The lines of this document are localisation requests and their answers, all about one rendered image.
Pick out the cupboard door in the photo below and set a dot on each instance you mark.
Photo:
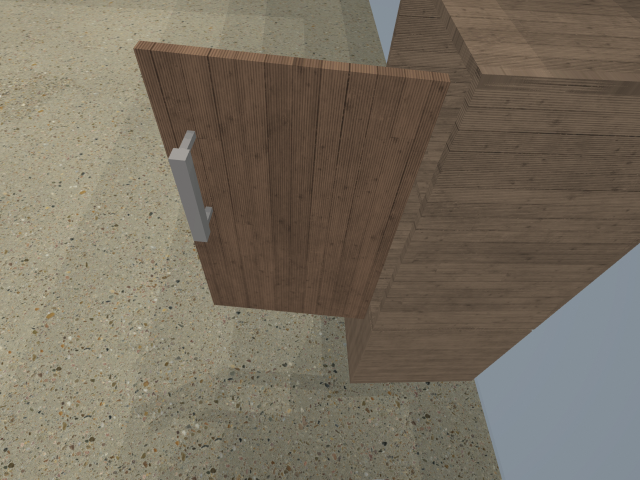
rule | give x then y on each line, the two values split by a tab
307	164

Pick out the handle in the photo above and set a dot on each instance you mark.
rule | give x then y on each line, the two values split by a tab
183	170

